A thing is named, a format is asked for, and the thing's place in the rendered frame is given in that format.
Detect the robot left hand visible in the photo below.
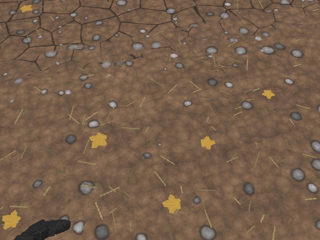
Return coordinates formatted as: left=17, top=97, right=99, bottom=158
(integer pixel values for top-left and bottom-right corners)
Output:
left=14, top=219, right=71, bottom=240

